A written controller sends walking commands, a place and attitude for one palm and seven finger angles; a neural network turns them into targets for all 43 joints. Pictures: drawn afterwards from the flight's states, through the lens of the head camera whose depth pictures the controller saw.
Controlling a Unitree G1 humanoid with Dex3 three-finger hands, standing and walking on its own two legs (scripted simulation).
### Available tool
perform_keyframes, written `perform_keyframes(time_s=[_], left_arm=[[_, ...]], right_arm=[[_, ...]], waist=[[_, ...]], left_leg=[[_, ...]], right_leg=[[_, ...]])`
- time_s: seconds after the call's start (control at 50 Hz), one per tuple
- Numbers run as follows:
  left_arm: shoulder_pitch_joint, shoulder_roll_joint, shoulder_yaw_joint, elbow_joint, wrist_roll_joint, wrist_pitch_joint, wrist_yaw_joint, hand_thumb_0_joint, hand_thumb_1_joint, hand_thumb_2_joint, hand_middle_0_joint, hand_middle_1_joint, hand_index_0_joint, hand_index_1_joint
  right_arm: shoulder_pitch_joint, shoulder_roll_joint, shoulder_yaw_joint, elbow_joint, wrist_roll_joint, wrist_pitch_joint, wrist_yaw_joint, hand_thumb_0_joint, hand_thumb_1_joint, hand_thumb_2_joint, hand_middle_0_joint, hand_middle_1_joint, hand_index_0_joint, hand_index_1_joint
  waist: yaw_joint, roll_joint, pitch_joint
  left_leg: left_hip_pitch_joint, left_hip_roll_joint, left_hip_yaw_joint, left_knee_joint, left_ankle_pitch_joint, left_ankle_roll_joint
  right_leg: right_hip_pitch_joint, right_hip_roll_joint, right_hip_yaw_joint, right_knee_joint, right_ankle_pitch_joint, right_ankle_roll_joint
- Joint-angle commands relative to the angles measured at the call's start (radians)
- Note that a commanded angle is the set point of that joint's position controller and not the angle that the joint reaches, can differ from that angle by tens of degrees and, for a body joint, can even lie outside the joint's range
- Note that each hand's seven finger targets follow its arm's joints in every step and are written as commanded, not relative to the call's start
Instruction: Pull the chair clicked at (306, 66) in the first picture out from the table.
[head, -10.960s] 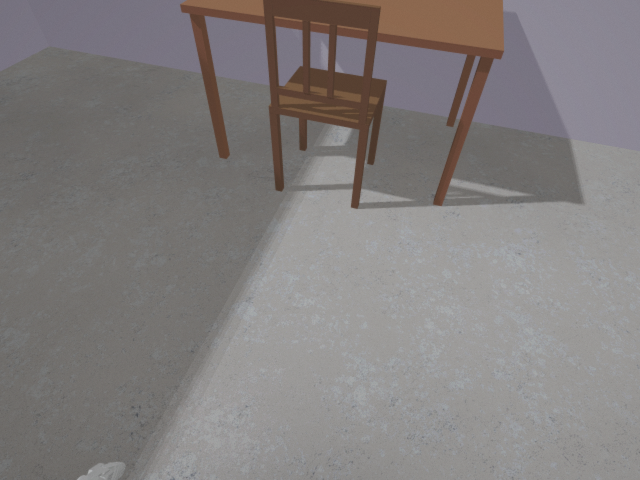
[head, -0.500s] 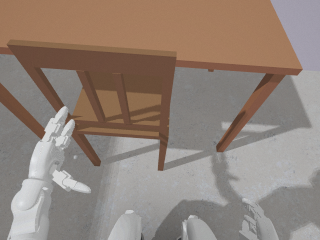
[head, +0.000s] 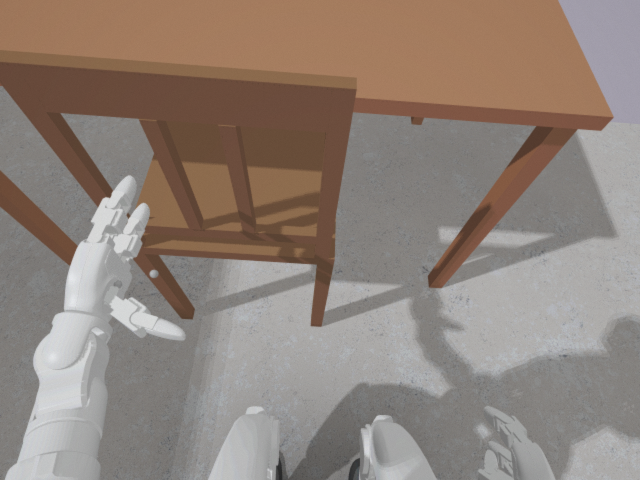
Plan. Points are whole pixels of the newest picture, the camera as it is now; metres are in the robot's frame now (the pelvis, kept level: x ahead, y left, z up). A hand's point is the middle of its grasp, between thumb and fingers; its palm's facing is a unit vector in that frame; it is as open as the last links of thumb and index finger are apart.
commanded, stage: aim the fingers beside a spindle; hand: left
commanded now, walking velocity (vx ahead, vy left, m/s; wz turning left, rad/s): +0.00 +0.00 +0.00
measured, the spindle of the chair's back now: (177, 179) +0.52 +0.22 -0.01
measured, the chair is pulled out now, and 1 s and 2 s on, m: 0.00 0.00 0.00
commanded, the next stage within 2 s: push the fingers through the gap in 0.68 s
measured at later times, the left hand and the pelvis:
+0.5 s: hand (152, 270) +0.35 +0.21 +0.02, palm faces -0.03 -1.00 -0.05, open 16.9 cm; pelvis +0.00 +0.00 +0.00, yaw +0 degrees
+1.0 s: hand (160, 252) +0.38 +0.21 +0.02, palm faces -0.03 -1.00 -0.04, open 17.0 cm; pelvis +0.00 +0.00 -0.01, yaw +0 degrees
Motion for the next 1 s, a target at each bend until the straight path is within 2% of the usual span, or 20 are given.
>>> perform_keyframes(time_s=[0.0,0.06,0.08,0.1,0.12,0.16,0.18,0.24,0.28,0.36,0.42,0.46,0.52,0.56,0.64,0.66,0.72,0.76,0.92,0.98], left_arm=[[-0.292,0.219,0.083,-0.153,-0.003,-0.075,0.015,0.0,-0.5,0.3,-0.06,-0.08,-0.06,-0.08],[-0.352,0.236,0.086,-0.136,0.003,-0.086,0.014,0.0,-0.5,0.3,-0.06,-0.08,-0.06,-0.08],[-0.341,0.217,0.074,-0.149,0.0,-0.087,0.011,0.0,-0.5,0.3,-0.06,-0.08,-0.06,-0.08],[-0.316,0.235,0.089,-0.154,0.0,-0.085,0.009,0.0,-0.5,0.3,-0.06,-0.08,-0.06,-0.08],[-0.296,0.226,0.082,-0.148,-0.004,-0.078,0.004,0.0,-0.5,0.3,-0.06,-0.08,-0.06,-0.08],[-0.26,0.222,0.083,-0.166,-0.009,-0.068,-0.001,0.0,-0.5,0.3,-0.06,-0.08,-0.06,-0.08],[-0.224,0.23,0.096,-0.161,-0.01,-0.061,0.0,0.0,-0.5,0.3,-0.06,-0.08,-0.06,-0.08],[-0.217,0.208,0.083,-0.149,-0.015,-0.049,0.008,0.0,-0.5,0.3,-0.06,-0.08,-0.06,-0.08],[-0.237,0.211,0.088,-0.167,-0.017,-0.057,0.016,0.0,-0.5,0.3,-0.06,-0.08,-0.06,-0.08],[-0.218,0.235,0.108,-0.203,-0.017,-0.084,0.017,0.0,-0.5,0.3,-0.06,-0.08,-0.06,-0.08],[-0.201,0.196,0.07,-0.227,-0.023,-0.092,0.004,0.0,-0.5,0.3,-0.06,-0.08,-0.06,-0.08],[-0.184,0.207,0.085,-0.195,-0.027,-0.083,-0.002,0.0,-0.5,0.3,-0.06,-0.08,-0.06,-0.08],[-0.212,0.211,0.08,-0.173,-0.025,-0.078,-0.01,0.0,-0.5,0.3,-0.06,-0.08,-0.06,-0.08],[-0.242,0.196,0.066,-0.179,-0.025,-0.08,-0.012,0.0,-0.5,0.3,-0.06,-0.08,-0.06,-0.08],[-0.248,0.22,0.08,-0.212,-0.019,-0.091,-0.008,0.0,-0.5,0.3,-0.06,-0.08,-0.06,-0.08],[-0.258,0.202,0.062,-0.205,-0.019,-0.087,-0.007,0.0,-0.5,0.3,-0.06,-0.08,-0.06,-0.08],[-0.256,0.224,0.084,-0.173,-0.016,-0.078,-0.001,0.0,-0.5,0.3,-0.06,-0.08,-0.06,-0.08],[-0.275,0.198,0.057,-0.154,-0.011,-0.068,-0.002,0.0,-0.5,0.3,-0.06,-0.08,-0.06,-0.08],[-0.415,0.25,0.09,-0.088,0.003,-0.07,0.009,0.0,-0.5,0.3,-0.06,-0.08,-0.06,-0.08],[-0.458,0.269,0.098,-0.051,0.01,-0.067,0.002,0.0,-0.5,0.3,-0.06,-0.08,-0.06,-0.08]], right_arm=[[0.036,-0.164,-0.071,-0.1,0.004,-0.032,-0.012,0.0,-0.9,-0.9,0.2,0.3,0.2,0.3],[0.042,-0.167,-0.069,-0.093,0.002,-0.027,-0.014,0.0,-0.9,-0.9,0.2,0.3,0.2,0.3],[0.044,-0.163,-0.07,-0.097,0.001,-0.027,-0.012,0.0,-0.9,-0.9,0.2,0.3,0.2,0.3],[0.046,-0.165,-0.07,-0.101,0.002,-0.023,-0.01,0.0,-0.9,-0.9,0.2,0.3,0.2,0.3],[0.049,-0.165,-0.071,-0.103,0.002,-0.022,-0.008,0.0,-0.9,-0.9,0.2,0.3,0.2,0.3],[0.051,-0.161,-0.072,-0.109,0.005,-0.014,-0.003,0.0,-0.9,-0.9,0.2,0.3,0.2,0.3],[0.051,-0.161,-0.075,-0.11,0.008,-0.01,-0.001,0.0,-0.9,-0.9,0.2,0.3,0.2,0.3],[0.047,-0.158,-0.071,-0.112,0.009,-0.004,0.002,0.0,-0.9,-0.9,0.2,0.3,0.2,0.3],[0.045,-0.158,-0.073,-0.114,0.009,-0.002,0.0,0.0,-0.9,-0.9,0.2,0.3,0.2,0.3],[0.044,-0.154,-0.073,-0.112,0.006,-0.007,0.0,0.0,-0.9,-0.9,0.2,0.3,0.2,0.3],[0.04,-0.152,-0.075,-0.114,0.007,-0.015,0.0,0.0,-0.9,-0.9,0.2,0.3,0.2,0.3],[0.042,-0.155,-0.075,-0.106,0.008,-0.015,-0.001,0.0,-0.9,-0.9,0.2,0.3,0.2,0.3],[0.035,-0.158,-0.072,-0.104,0.011,-0.018,-0.006,0.0,-0.9,-0.9,0.2,0.3,0.2,0.3],[0.034,-0.159,-0.073,-0.103,0.01,-0.02,-0.008,0.0,-0.9,-0.9,0.2,0.3,0.2,0.3],[0.033,-0.158,-0.073,-0.105,0.007,-0.026,-0.009,0.0,-0.9,-0.9,0.2,0.3,0.2,0.3],[0.029,-0.154,-0.071,-0.107,0.007,-0.026,-0.009,0.0,-0.9,-0.9,0.2,0.3,0.2,0.3],[0.032,-0.158,-0.069,-0.102,0.006,-0.024,-0.011,0.0,-0.9,-0.9,0.2,0.3,0.2,0.3],[0.028,-0.157,-0.067,-0.106,0.009,-0.02,-0.009,0.0,-0.9,-0.9,0.2,0.3,0.2,0.3],[0.05,-0.163,-0.064,-0.082,0.004,-0.013,-0.016,0.0,-0.9,-0.9,0.2,0.3,0.2,0.3],[0.058,-0.164,-0.063,-0.076,0.004,-0.006,-0.016,0.0,-0.9,-0.9,0.2,0.3,0.2,0.3]], waist=[[-0.011,0.061,-0.36],[-0.013,0.08,-0.382],[-0.01,0.094,-0.413],[0.002,0.101,-0.435],[-0.005,0.082,-0.445],[0.004,0.084,-0.457],[0.011,0.084,-0.45],[-0.003,0.071,-0.39],[-0.009,0.04,-0.389],[-0.001,0.076,-0.4],[-0.01,0.088,-0.401],[-0.011,0.047,-0.377],[-0.013,0.066,-0.334],[-0.02,0.051,-0.358],[-0.005,0.09,-0.405],[-0.009,0.094,-0.399],[-0.007,0.071,-0.381],[-0.016,0.073,-0.365],[-0.028,0.06,-0.405],[-0.028,0.079,-0.404]], left_leg=[[0.323,-0.006,-0.064,-0.165,0.25,-0.013],[0.333,-0.006,-0.068,-0.156,0.258,-0.014],[0.356,-0.008,-0.066,-0.155,0.278,-0.014],[0.371,-0.006,-0.069,-0.16,0.301,-0.017],[0.376,-0.005,-0.069,-0.156,0.324,-0.014],[0.379,-0.006,-0.064,-0.159,0.362,-0.014],[0.384,-0.003,-0.063,-0.163,0.367,-0.016],[0.349,-0.004,-0.062,-0.17,0.332,-0.013],[0.321,-0.007,-0.056,-0.165,0.301,-0.008],[0.343,-0.007,-0.054,-0.167,0.318,-0.011],[0.365,-0.006,-0.055,-0.165,0.332,-0.009],[0.337,-0.007,-0.057,-0.167,0.312,-0.009],[0.308,-0.01,-0.056,-0.165,0.271,-0.007],[0.318,-0.009,-0.058,-0.161,0.267,-0.006],[0.364,-0.008,-0.063,-0.16,0.296,-0.011],[0.356,-0.011,-0.059,-0.158,0.295,-0.01],[0.331,-0.01,-0.061,-0.156,0.277,-0.009],[0.329,-0.009,-0.062,-0.16,0.268,-0.011],[0.299,-0.011,-0.054,-0.133,0.253,-0.004],[0.303,-0.01,-0.054,-0.133,0.268,-0.008]], right_leg=[[0.086,0.033,0.013,-0.134,0.163,-0.035],[0.076,0.034,0.014,-0.124,0.164,-0.038],[0.084,0.033,0.014,-0.127,0.177,-0.037],[0.099,0.034,0.013,-0.125,0.19,-0.039],[0.108,0.036,0.012,-0.126,0.209,-0.037],[0.139,0.033,0.014,-0.128,0.249,-0.035],[0.138,0.035,0.012,-0.129,0.251,-0.035],[0.121,0.036,0.009,-0.138,0.231,-0.033],[0.136,0.035,0.015,-0.141,0.221,-0.028],[0.147,0.037,0.019,-0.142,0.233,-0.032],[0.138,0.038,0.017,-0.145,0.237,-0.034],[0.147,0.037,0.017,-0.148,0.232,-0.03],[0.125,0.037,0.018,-0.15,0.199,-0.035],[0.117,0.035,0.019,-0.147,0.195,-0.032],[0.116,0.035,0.017,-0.14,0.202,-0.036],[0.119,0.035,0.02,-0.141,0.206,-0.035],[0.119,0.037,0.019,-0.141,0.193,-0.036],[0.101,0.035,0.016,-0.141,0.188,-0.035],[0.114,0.037,0.028,-0.137,0.185,-0.033],[0.111,0.036,0.03,-0.135,0.2,-0.034]])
